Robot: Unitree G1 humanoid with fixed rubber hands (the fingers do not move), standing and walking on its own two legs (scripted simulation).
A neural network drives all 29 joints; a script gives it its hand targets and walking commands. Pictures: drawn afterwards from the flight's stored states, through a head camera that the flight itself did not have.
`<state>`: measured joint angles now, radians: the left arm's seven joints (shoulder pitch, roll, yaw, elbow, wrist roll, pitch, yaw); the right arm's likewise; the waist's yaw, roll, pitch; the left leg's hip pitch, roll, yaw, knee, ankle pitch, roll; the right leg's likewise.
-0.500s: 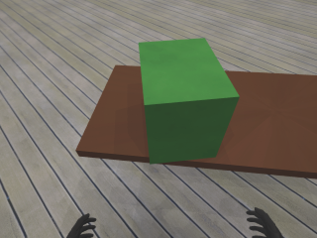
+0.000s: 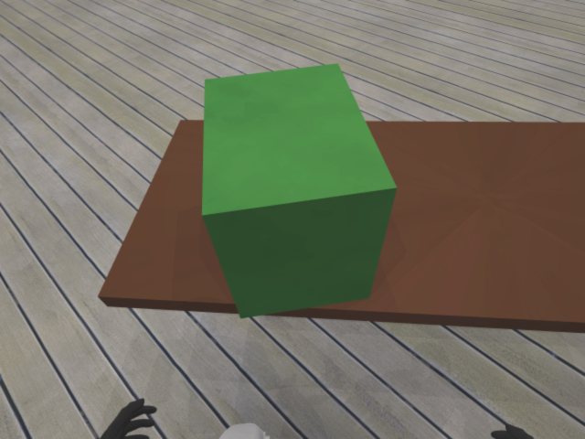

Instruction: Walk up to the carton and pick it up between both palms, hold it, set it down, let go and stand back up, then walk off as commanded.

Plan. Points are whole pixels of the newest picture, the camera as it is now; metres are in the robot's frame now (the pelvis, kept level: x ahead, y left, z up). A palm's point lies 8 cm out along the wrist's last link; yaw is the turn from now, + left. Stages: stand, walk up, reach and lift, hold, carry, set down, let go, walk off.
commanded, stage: walk up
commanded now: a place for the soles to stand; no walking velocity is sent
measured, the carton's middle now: (289, 191) +0.48 +0.04 +0.05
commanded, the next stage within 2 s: stand in 1.20 s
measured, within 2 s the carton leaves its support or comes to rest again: neither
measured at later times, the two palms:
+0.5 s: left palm out of the picture +0.12 +0.29 -0.12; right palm out of the picture +0.09 -0.27 -0.08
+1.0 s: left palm out of the picture +0.11 +0.30 -0.12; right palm out of the picture +0.09 -0.27 -0.08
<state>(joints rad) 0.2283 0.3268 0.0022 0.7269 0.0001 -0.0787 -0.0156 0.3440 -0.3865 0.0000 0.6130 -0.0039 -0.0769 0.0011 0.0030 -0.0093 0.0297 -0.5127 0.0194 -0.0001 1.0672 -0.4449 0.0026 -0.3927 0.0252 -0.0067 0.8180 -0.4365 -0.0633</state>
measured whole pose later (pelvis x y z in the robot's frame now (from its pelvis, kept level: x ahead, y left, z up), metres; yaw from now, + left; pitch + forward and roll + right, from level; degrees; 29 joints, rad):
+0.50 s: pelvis +0.00 +0.02 -0.01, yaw -4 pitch -1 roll -1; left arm 0.24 0.33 0.00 0.78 0.00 -0.04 0.01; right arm 0.33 -0.38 0.00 0.61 0.00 -0.05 -0.01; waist 0.01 -0.02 0.04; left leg -0.52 0.02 0.05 0.86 -0.33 0.04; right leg -0.38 0.06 -0.01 0.86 -0.47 -0.05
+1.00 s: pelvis +0.00 +0.03 -0.01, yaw -4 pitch -1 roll -1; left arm 0.24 0.33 0.00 0.81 0.00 -0.04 0.01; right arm 0.33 -0.38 0.00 0.61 0.00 -0.05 -0.01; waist 0.01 -0.02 0.04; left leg -0.51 0.02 0.05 0.85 -0.32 0.04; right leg -0.38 0.05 -0.01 0.86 -0.47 -0.04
